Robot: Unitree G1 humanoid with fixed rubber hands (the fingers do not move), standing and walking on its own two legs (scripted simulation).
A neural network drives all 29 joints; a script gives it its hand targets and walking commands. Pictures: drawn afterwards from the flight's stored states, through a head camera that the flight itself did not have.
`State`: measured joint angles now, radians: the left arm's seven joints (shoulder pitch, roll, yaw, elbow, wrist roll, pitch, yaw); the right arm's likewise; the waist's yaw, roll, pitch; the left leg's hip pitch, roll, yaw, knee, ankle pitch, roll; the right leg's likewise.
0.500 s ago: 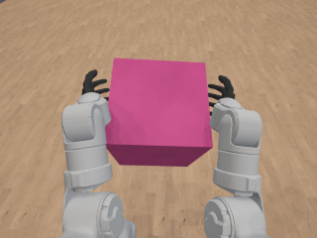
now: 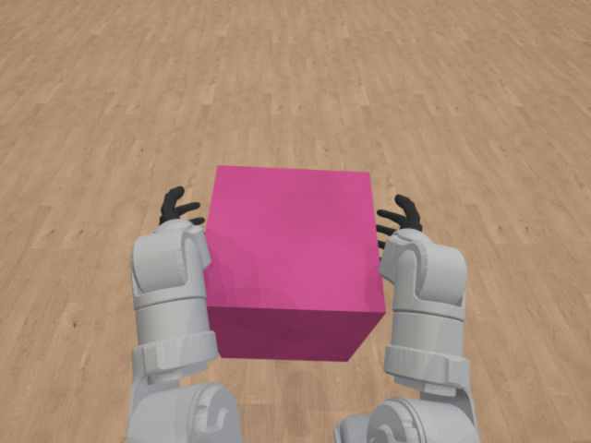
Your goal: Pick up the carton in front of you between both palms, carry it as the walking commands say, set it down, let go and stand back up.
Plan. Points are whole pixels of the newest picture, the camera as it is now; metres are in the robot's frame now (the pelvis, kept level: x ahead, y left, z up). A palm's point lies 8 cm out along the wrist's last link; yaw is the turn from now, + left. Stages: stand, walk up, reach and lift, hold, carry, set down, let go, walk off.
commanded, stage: carry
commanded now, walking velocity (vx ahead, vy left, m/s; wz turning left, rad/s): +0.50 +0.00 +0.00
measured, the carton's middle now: (288, 273) +0.38 -0.01 +0.00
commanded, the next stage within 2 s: none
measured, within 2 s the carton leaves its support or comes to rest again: neither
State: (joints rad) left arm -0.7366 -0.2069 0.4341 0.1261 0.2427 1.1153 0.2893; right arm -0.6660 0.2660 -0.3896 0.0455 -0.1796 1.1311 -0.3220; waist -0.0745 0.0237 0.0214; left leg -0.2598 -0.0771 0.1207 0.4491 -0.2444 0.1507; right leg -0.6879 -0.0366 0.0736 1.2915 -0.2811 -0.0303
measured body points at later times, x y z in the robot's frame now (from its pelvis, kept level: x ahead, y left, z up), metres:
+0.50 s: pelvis +0.34 -0.06 +0.02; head +0.36 -0.08 +0.46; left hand +0.62 +0.12 +0.10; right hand +0.64 -0.18 +0.08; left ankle +0.34 +0.09 -0.67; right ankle +0.35 -0.11 -0.74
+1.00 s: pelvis +0.64 +0.01 +0.00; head +0.66 +0.02 +0.45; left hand +0.93 +0.15 +0.07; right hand +0.92 -0.14 +0.07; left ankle +0.67 +0.08 -0.74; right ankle +0.56 -0.12 -0.65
